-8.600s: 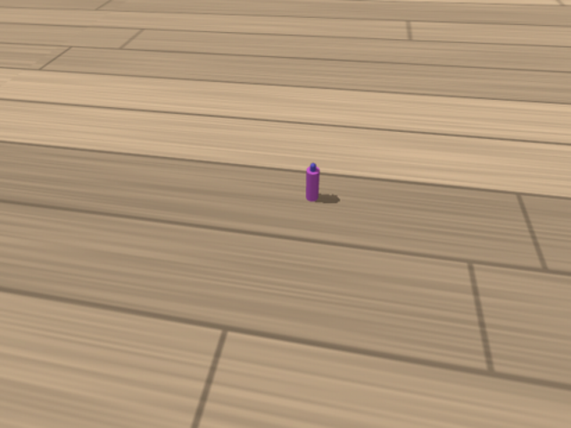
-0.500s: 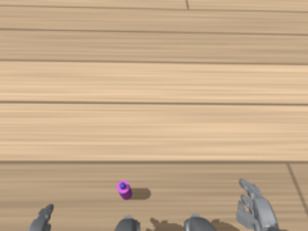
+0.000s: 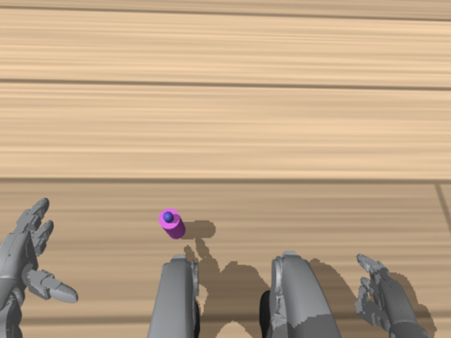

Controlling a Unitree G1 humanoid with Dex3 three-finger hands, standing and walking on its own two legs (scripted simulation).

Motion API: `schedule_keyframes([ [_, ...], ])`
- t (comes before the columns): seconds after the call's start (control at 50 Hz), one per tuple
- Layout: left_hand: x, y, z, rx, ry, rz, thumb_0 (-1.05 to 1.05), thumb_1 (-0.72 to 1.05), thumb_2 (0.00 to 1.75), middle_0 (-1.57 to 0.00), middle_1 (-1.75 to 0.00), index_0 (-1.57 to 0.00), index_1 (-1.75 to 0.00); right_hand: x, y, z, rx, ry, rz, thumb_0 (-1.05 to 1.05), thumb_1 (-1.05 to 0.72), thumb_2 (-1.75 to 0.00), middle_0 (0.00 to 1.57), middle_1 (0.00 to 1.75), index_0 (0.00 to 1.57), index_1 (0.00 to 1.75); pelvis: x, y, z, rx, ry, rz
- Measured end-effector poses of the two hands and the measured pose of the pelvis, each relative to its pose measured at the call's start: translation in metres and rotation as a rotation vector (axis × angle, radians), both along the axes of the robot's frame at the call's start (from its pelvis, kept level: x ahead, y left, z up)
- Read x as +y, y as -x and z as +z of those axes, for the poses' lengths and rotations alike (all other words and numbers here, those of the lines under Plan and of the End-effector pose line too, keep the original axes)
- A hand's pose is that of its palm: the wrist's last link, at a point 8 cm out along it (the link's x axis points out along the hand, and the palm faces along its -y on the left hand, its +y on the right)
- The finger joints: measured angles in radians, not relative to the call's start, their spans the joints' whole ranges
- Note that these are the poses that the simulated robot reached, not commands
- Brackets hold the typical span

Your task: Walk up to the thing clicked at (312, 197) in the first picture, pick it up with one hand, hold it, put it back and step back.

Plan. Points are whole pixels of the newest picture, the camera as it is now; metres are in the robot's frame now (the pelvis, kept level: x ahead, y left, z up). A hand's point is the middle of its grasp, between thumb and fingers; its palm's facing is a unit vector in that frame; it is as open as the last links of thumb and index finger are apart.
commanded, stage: go down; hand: left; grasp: from the side
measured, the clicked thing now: (172, 223) +0.40 +0.18 -0.45
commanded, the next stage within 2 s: approach in 1.54 s
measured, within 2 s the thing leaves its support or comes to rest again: neither
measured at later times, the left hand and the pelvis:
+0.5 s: hand (59, 234) +0.31 +0.35 -0.13, palm faces +0.05 -0.99 -0.16, open 17.4 cm; pelvis -0.02 +0.00 -0.08, yaw -2 degrees
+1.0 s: hand (61, 229) +0.33 +0.36 -0.16, palm faces +0.04 -0.99 -0.13, open 17.5 cm; pelvis -0.03 +0.00 -0.13, yaw -2 degrees
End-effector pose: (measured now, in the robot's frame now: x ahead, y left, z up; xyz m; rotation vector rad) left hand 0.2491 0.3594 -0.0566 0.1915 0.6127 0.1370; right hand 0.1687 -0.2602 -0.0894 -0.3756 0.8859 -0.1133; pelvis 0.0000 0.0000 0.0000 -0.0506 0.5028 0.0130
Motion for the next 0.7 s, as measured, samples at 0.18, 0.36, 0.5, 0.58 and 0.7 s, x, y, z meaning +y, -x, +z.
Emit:
schedule_keyframes([
  [0.18, 0.021, -0.010, -0.021, -0.083, 0.010, 0.004, -0.01, -0.56, 0.12, -0.08, -0.14, -0.08, -0.14, -0.002, 0.026, -0.039, 0.079, 0.007, 0.003, 0.01, -0.90, -0.90, 0.21, 0.30, 0.21, 0.30, -0.002, 0.014, -0.030, 0.033, 0.007, -0.003],
  [0.36, 0.032, -0.034, -0.043, -0.159, 0.036, -0.047, -0.01, -0.55, 0.10, -0.08, -0.12, -0.07, -0.12, -0.006, 0.034, -0.062, 0.093, 0.044, 0.010, 0.01, -0.89, -0.89, 0.21, 0.30, 0.21, 0.30, 0.003, 0.021, -0.058, 0.059, 0.025, -0.009],
  [0.5, 0.037, -0.042, -0.057, -0.204, 0.048, -0.057, -0.01, -0.56, 0.09, -0.07, -0.11, -0.07, -0.11, -0.007, 0.037, -0.084, 0.110, 0.050, 0.017, 0.00, -0.89, -0.90, 0.21, 0.30, 0.21, 0.30, 0.004, 0.023, -0.079, 0.073, 0.028, -0.013],
  [0.58, 0.041, -0.044, -0.064, -0.227, 0.048, -0.060, -0.01, -0.57, 0.09, -0.07, -0.10, -0.06, -0.10, -0.007, 0.038, -0.097, 0.126, 0.052, 0.032, 0.00, -0.90, -0.90, 0.21, 0.30, 0.21, 0.30, 0.003, 0.025, -0.090, 0.077, 0.029, -0.013],
  [0.7, 0.045, -0.047, -0.074, -0.253, 0.053, -0.069, -0.01, -0.57, 0.10, -0.06, -0.10, -0.06, -0.10, -0.007, 0.038, -0.114, 0.136, 0.057, 0.050, 0.00, -0.91, -0.90, 0.21, 0.30, 0.21, 0.30, 0.003, 0.027, -0.105, 0.078, 0.032, -0.013],
])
